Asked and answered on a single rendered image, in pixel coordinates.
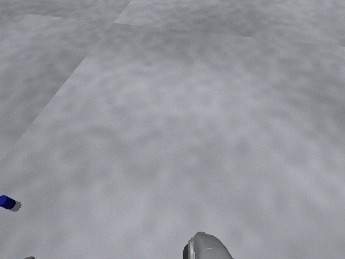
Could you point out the tin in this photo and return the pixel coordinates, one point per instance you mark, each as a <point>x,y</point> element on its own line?
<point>7,202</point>

